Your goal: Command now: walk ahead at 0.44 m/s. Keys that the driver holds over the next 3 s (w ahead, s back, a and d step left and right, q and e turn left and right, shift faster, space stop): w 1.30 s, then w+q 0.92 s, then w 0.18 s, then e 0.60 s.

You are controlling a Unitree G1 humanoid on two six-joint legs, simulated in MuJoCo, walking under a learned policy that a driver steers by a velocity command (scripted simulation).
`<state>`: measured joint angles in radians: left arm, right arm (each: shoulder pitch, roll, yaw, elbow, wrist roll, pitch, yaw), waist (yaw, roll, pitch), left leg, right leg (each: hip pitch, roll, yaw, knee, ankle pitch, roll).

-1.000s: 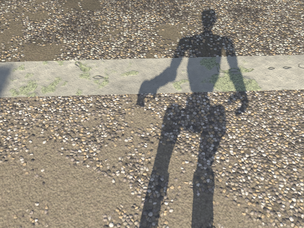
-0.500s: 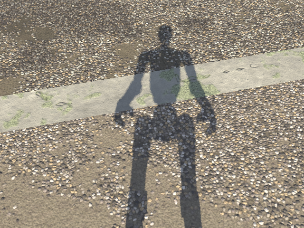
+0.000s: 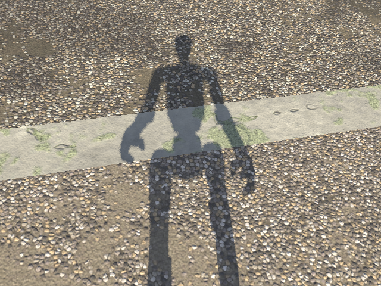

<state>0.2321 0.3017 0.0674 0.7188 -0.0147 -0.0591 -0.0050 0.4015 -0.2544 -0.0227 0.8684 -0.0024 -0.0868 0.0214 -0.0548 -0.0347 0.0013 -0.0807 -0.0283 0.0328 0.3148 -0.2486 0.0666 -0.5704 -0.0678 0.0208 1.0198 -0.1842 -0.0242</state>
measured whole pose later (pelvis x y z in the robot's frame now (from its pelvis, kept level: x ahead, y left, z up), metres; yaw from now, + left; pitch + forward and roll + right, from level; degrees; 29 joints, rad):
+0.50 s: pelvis +0.28 -0.05 -0.01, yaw +1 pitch +0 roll -2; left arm 0.26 0.27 0.06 0.80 0.00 -0.09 -0.03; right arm 0.25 -0.31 -0.04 0.81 0.02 -0.07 0.00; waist 0.01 0.04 0.05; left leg -0.54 0.10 -0.05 1.13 -0.29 0.02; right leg -0.22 0.08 -0.06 0.35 -0.14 -0.08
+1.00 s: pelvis +0.57 +0.02 -0.01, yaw +0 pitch +1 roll +0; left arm 0.24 0.31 0.05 0.85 -0.02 -0.07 -0.01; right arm 0.25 -0.27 -0.04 0.79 -0.01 -0.08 0.03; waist -0.01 -0.04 0.04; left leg -0.26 -0.04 0.05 0.40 -0.15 0.06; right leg -0.50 -0.08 0.03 1.11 -0.31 -0.03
